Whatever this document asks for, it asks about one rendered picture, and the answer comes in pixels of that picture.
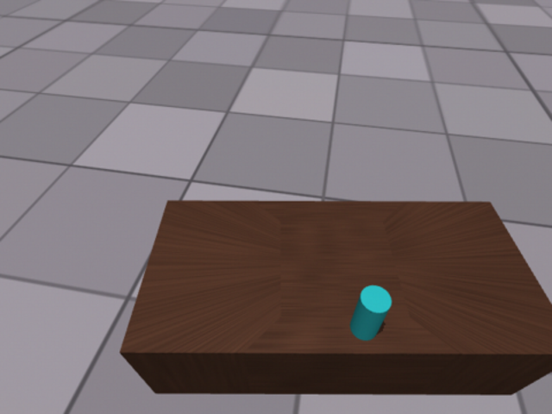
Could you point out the can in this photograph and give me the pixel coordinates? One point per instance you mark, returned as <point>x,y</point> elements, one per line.
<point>370,312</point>

